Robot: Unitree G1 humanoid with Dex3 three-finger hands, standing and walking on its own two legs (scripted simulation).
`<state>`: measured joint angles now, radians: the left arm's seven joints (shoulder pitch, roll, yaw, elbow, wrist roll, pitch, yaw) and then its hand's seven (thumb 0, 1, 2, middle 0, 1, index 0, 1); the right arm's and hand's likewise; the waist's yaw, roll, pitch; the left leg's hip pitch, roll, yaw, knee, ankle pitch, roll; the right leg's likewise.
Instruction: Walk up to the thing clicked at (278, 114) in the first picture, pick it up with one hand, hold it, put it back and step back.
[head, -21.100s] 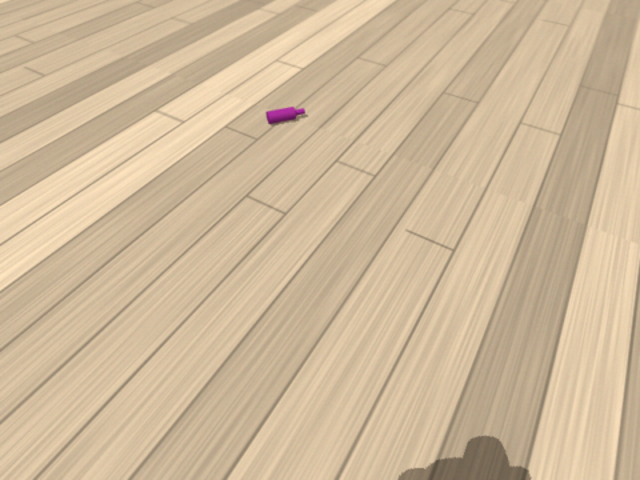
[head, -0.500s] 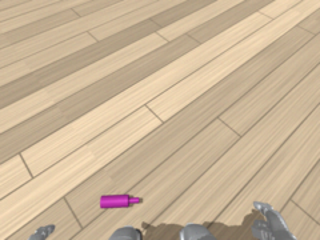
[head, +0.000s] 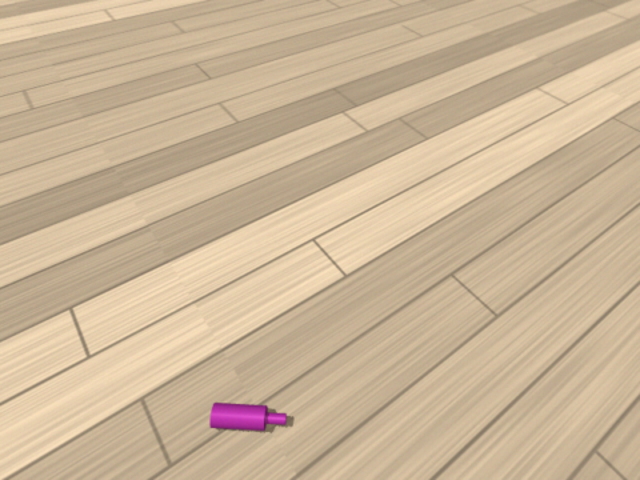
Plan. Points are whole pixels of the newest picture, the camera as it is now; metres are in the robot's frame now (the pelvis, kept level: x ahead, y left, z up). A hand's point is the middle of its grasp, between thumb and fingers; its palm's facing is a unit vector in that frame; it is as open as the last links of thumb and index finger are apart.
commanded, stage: walk up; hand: left
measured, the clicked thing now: (249, 417) +0.40 +0.19 -0.73
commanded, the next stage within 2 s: none
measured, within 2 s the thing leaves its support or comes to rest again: neither
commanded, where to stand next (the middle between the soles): +0.02 +0.00 m, yaw -3 degrees
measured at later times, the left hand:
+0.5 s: hand out of the picture +0.09 +0.27 -0.13, palm faces -0.01 -0.94 -0.35, open 7.4 cm
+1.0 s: hand out of the picture +0.04 +0.32 -0.16, palm faces -0.12 -0.93 -0.35, open 7.4 cm
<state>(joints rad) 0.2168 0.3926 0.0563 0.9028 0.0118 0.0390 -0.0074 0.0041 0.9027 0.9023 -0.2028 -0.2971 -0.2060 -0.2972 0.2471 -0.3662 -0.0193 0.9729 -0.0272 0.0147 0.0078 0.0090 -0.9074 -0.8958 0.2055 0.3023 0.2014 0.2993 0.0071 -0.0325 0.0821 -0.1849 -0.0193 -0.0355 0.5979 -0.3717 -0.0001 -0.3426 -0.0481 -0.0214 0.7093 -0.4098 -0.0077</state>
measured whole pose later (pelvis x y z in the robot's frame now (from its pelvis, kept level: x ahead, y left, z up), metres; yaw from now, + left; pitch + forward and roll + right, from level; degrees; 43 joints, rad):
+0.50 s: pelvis +0.01 +0.01 +0.02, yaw -2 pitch -2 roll +0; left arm 0.11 0.35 0.01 1.10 0.00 -0.02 0.00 0.01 0.90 0.90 -0.20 -0.30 -0.20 -0.30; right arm 0.07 -0.34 0.00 1.06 0.00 0.00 0.01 0.01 -0.91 -0.90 0.21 0.30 0.20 0.30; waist 0.02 0.01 0.04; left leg -0.06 -0.01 -0.01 0.36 -0.26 0.00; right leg -0.19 -0.03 0.01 0.39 -0.16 0.02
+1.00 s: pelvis -0.09 +0.05 +0.00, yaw -3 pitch -2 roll +0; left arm 0.09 0.43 0.07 0.94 0.04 0.07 -0.02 0.00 0.91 0.90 -0.20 -0.30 -0.20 -0.30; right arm 0.24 -0.34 -0.06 1.00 -0.04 -0.02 -0.01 0.01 -0.90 -0.90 0.21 0.30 0.20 0.30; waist -0.03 -0.08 0.16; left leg -0.26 0.00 0.00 0.61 -0.31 0.03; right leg -0.48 0.07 0.17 1.08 -0.42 0.00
